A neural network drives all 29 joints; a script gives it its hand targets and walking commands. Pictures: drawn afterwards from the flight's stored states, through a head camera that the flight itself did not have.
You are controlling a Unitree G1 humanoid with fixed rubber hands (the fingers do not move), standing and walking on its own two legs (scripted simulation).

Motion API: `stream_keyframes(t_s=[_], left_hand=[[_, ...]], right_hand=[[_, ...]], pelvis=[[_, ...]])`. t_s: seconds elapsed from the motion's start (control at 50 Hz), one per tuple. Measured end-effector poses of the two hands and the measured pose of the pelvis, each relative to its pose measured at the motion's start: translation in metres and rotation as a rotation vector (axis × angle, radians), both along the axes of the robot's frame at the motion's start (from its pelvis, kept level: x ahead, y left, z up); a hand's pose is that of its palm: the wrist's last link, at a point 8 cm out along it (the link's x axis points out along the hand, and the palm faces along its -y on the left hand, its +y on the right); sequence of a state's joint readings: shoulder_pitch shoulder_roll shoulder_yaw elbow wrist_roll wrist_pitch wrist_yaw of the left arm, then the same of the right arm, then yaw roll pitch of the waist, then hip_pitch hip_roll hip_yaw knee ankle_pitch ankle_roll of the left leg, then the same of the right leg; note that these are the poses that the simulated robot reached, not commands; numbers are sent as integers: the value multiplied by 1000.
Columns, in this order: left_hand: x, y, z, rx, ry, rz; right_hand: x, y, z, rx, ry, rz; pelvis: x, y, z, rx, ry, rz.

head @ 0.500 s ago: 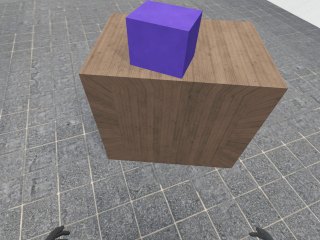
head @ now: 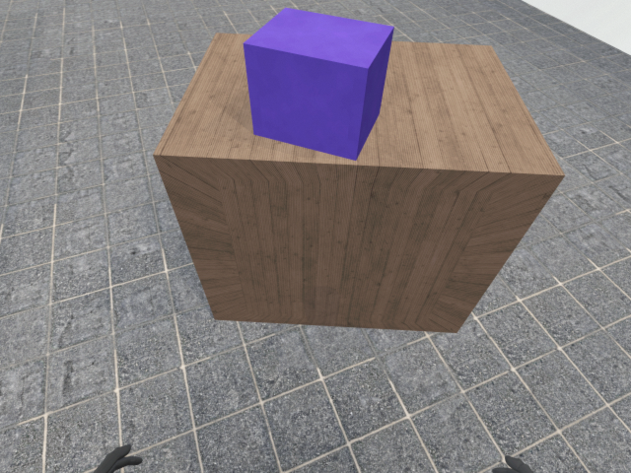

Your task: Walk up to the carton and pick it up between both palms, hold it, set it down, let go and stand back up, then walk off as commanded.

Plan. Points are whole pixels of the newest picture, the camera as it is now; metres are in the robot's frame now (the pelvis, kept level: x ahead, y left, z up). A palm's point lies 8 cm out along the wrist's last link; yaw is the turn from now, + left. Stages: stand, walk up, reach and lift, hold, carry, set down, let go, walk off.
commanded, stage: stand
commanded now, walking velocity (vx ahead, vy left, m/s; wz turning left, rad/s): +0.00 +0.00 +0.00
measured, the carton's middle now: (320, 83) +0.83 +0.00 +0.07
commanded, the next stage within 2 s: none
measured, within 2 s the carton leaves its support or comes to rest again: neither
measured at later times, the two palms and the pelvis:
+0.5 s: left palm out of the picture +0.09 +0.28 -0.10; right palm out of the picture +0.08 -0.28 -0.09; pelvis -0.01 +0.00 +0.02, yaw -1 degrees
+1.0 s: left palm out of the picture +0.07 +0.29 -0.09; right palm out of the picture +0.06 -0.28 -0.08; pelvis -0.01 +0.00 +0.04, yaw -1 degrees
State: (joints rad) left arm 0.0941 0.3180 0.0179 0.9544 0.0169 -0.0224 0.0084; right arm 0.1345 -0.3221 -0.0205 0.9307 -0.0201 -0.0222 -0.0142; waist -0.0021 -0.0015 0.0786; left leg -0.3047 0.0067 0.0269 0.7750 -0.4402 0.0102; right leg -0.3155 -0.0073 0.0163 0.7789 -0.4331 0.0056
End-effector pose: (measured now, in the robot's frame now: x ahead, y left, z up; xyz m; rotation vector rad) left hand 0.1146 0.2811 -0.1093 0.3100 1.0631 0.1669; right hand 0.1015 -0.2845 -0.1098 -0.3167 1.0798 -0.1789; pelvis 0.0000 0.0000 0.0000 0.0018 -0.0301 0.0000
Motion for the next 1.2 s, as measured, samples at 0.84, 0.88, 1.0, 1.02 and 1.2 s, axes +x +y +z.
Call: stream_keyframes(t_s=[0.84, 0.88, 1.0, 1.02, 1.2], left_hand=[[-38, 6, 20, -24, 107, 38], [-40, 5, 20, -23, 111, 39], [-45, 5, 21, -21, 123, 41], [-45, 4, 21, -21, 124, 42], [-47, 2, 22, -20, 128, 42]], right_hand=[[-33, 2, 28, 11, 72, -54], [-35, 2, 28, 12, 77, -55], [-39, 1, 28, 16, 87, -58], [-39, 1, 28, 17, 89, -58], [-41, -2, 28, 18, 95, -56]], pelvis=[[-12, 4, 34, 0, -39, -14], [-13, 4, 35, -1, -38, -14], [-13, 3, 36, 0, -36, -11], [-13, 3, 36, 0, -36, -11], [-13, 0, 37, -1, -33, -8]])
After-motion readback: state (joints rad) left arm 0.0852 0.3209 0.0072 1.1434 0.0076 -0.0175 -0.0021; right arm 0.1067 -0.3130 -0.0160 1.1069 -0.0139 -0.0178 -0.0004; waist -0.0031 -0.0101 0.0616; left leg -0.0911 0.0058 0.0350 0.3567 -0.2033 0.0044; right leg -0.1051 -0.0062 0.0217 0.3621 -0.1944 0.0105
